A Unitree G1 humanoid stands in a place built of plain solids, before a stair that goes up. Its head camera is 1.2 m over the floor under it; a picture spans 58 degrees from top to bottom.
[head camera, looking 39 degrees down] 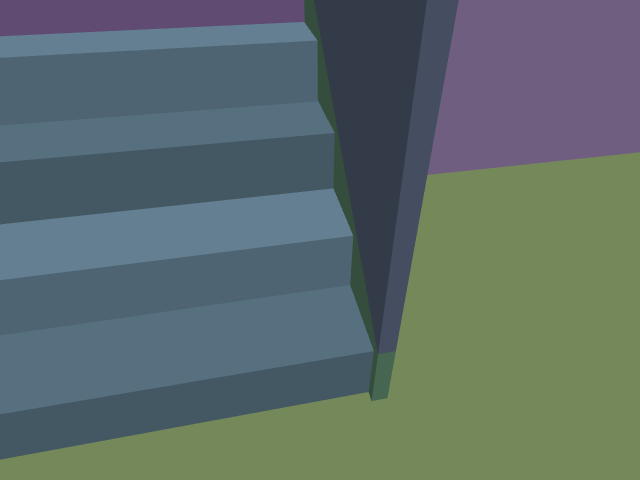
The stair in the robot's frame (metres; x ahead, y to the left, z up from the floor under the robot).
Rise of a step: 0.20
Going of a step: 0.26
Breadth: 1.30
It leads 11 degrees to the left of straight ahead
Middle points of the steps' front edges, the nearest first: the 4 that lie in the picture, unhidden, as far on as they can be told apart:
0.61 0.49 0.21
0.87 0.54 0.41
1.13 0.59 0.61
1.39 0.64 0.82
